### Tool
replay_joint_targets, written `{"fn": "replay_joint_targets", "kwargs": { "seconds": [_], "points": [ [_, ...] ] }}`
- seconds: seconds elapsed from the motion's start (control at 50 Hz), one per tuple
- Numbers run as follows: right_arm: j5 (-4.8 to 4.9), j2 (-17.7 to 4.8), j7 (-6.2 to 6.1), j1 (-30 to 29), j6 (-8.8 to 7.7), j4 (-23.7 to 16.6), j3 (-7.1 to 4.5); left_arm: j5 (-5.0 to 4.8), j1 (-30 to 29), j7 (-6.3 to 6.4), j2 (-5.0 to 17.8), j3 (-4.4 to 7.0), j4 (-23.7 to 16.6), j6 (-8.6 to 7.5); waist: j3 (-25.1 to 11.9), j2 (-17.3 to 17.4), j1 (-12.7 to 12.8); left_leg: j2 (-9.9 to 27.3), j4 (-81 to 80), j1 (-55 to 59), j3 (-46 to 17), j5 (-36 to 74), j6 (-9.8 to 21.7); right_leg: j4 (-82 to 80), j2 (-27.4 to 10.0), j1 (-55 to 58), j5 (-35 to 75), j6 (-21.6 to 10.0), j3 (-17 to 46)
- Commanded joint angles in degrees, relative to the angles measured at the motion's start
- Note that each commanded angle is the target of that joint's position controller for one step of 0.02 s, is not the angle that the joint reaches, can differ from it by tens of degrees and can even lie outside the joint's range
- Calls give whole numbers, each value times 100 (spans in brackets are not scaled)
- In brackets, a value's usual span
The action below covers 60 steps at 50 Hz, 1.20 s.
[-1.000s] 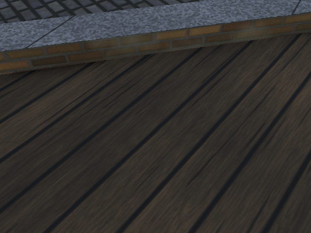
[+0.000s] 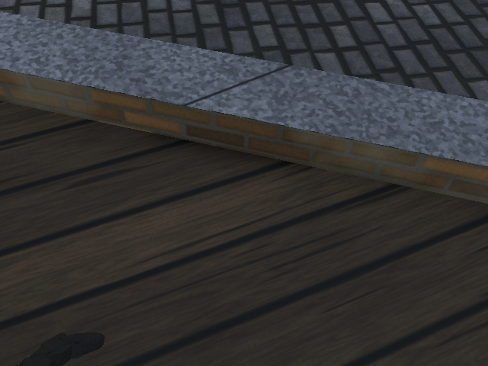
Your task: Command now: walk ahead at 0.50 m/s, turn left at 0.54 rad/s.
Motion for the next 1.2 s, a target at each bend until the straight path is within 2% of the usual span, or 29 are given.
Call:
{"fn": "replay_joint_targets", "kwargs": {
  "seconds": [0.02,0.1,0.14,0.16,0.18,0.2,0.22,0.26,0.32,0.38,0.44,0.54,0.6,0.62,0.64,0.66,0.68,0.7,0.72,0.78,0.88,0.94,1.02,1.04,1.06,1.08,1.1,1.14,1.2],
  "points": [
    [34,-942,-49,92,-57,-314,-236,-82,-525,-70,319,20,-492,-72,-218,731,-61,1171,-416,-533,-895,989,775,-737,458,992,714,-9,-330],
    [-6,-857,-99,245,-37,-223,-217,-66,-355,-169,601,82,-519,-177,-208,893,67,1598,185,284,-1389,1063,645,-1090,384,1146,92,-345,-214],
    [-49,-727,-78,148,-36,-292,-167,7,510,-138,829,199,-298,-221,-634,825,511,1239,1151,275,-1184,2148,433,-1302,420,2384,-83,-666,-340],
    [-131,-539,-55,110,-50,-411,-77,75,1401,-112,1084,266,-176,-227,-1393,334,893,898,2641,-416,-806,1488,245,-1098,-340,3836,20,-1000,425],
    [62,-192,-41,1068,-119,-388,25,107,2130,-146,1527,402,102,-163,-2163,-1501,659,58,4657,-2485,-182,-1011,-217,-1559,-1540,5830,-1258,-2028,2956],
    [118,-576,-49,1037,-153,-277,-5,-75,2190,-195,1060,293,138,-137,-1940,-1333,768,239,5471,-3391,-441,-1993,-242,-2120,-1762,5865,-2733,-2074,4057],
    [109,-930,-43,332,-162,-392,-88,-114,1823,-187,714,187,48,-110,-1064,-630,888,472,5716,-3716,-457,-1507,-229,-2238,-1540,5141,-2882,-1805,3311],
    [-61,-828,-48,-390,-189,-604,-79,-3,1222,-183,546,89,-18,-30,-295,-27,637,916,5185,-3455,-54,-760,-237,-2430,-1082,3751,-1608,-1610,2083],
    [-57,-573,-21,-222,-154,-576,-70,7,1210,-189,424,23,75,-59,-337,-360,374,1193,4470,-2867,151,-467,-268,-2700,-695,3174,-527,-1546,1267],
    [-123,-426,-41,-685,-132,-744,-8,-50,1384,-142,681,75,206,-55,-180,-259,420,1265,3578,-3035,330,-65,-423,-2881,-706,3049,584,-1669,873],
    [-177,-237,-34,-1093,-179,-834,71,-88,1532,-68,800,97,328,66,-282,-245,468,1010,2328,-2421,514,745,-568,-2576,-379,2889,2373,-1455,199],
    [-123,-396,17,-1813,-177,-1003,44,-183,1932,26,922,132,509,280,-330,-409,654,578,1250,-1919,444,1346,-596,-1979,-347,3093,2072,-1286,385],
    [-179,-671,22,-1387,-243,-889,-60,-220,1626,104,955,162,368,369,-527,-449,298,550,432,-1075,371,1571,-379,-1243,-281,3105,1492,-1044,782],
    [-250,-885,-24,-1039,-275,-809,-125,-195,1599,107,810,126,286,361,-807,-269,174,855,215,-217,257,2423,-182,-659,30,2767,1168,-820,673],
    [-371,-1295,-116,-410,-259,-785,-205,-55,1464,100,476,14,47,323,-1517,518,-50,2027,671,1275,-621,4708,252,798,483,1753,-603,-536,327],
    [-358,-1324,-111,-435,-136,-841,-181,-85,2661,75,141,-98,153,304,-2338,1810,380,3458,1039,2505,-1890,5910,1243,2252,978,464,-4326,-265,-11],
    [-233,-975,-87,-469,-28,-884,-130,-167,2723,70,747,30,270,385,-2435,1349,248,3287,709,2057,-2023,4302,1265,2863,626,275,-4083,-143,124],
    [-178,-729,-103,-731,23,-916,-57,-206,2216,102,923,118,171,496,-1764,1035,228,2876,475,1547,-1506,3103,1054,3148,471,-56,-3674,-33,-48],
    [-170,-646,-116,-1066,68,-896,-15,-192,1994,160,869,138,135,628,-1336,813,328,2600,200,909,-1148,2134,894,3143,312,-103,-3294,63,-155],
    [-304,-744,-118,-1658,101,-851,-35,-119,1997,236,676,169,10,928,-660,1104,605,2190,-487,-855,-236,1003,832,3028,216,718,-2520,185,-372],
    [-234,-881,-212,-1709,99,-679,-93,-74,1520,134,472,96,-325,915,-794,940,509,2293,-509,-779,414,1250,903,1613,60,1207,-1922,48,-519],
    [-173,-1081,-212,-1619,170,-579,-154,-90,1346,21,609,108,-467,917,-857,981,454,2454,-421,-586,522,1186,846,933,109,1591,-1835,-100,-678],
    [3,-1041,-183,-1459,272,-396,-159,-46,1724,-66,767,222,-382,944,-793,747,656,2242,427,-726,925,375,216,-743,444,2647,-1192,-574,-917],
    [-40,-798,-152,-1188,305,-291,-114,-22,1849,-14,1092,320,-397,945,-561,-133,600,1791,1487,-1366,1415,-370,-292,-1567,-31,3048,-427,-899,-15],
    [-303,-538,-105,-1102,306,-481,-39,-29,1728,99,1709,409,-621,964,-346,-1877,305,876,3265,-2999,1801,-2430,-913,-1781,-1448,3549,1183,-1697,2019],
    [-278,-797,-168,-1828,262,-695,-120,202,1818,41,1741,396,-736,832,-584,-1456,815,598,4224,-3267,737,-2616,-841,-2146,-1714,2991,799,-2303,2522],
    [-148,-908,-204,-1936,271,-713,-170,235,1594,15,1599,362,-746,702,-506,-953,674,713,4566,-3315,462,-2068,-717,-2181,-1370,2925,326,-2071,2080],
    [-174,-961,-294,-1553,334,-436,-233,3,995,56,1214,264,-855,622,-529,-521,377,847,4543,-3274,335,-1175,-668,-2036,-921,2903,13,-1479,1480],
    [-158,-875,-276,-1309,316,-379,-235,-18,911,140,985,156,-935,647,-777,-549,250,696,4681,-2855,363,-610,-775,-1950,-664,2863,518,-1450,1158]
  ]
}}
Keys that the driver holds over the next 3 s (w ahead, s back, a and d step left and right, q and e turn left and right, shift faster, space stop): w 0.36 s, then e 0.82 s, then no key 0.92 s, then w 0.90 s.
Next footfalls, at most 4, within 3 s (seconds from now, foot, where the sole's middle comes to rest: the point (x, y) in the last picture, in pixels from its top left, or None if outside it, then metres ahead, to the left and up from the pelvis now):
0.14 right None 0.28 -0.14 -0.78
0.62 left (197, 356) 0.49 0.10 -0.78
1.04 right None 0.39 -0.16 -0.78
1.48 left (209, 362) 0.47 0.07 -0.78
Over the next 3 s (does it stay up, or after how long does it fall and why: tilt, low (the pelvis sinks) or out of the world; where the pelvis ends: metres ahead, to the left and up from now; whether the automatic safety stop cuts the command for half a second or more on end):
stays up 0.75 -0.12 0.00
